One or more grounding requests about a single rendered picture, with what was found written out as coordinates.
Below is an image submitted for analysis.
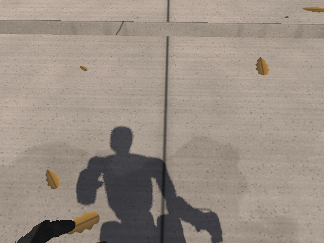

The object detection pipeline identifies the left robot hand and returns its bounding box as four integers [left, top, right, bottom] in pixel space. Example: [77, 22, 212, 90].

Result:
[15, 220, 75, 243]

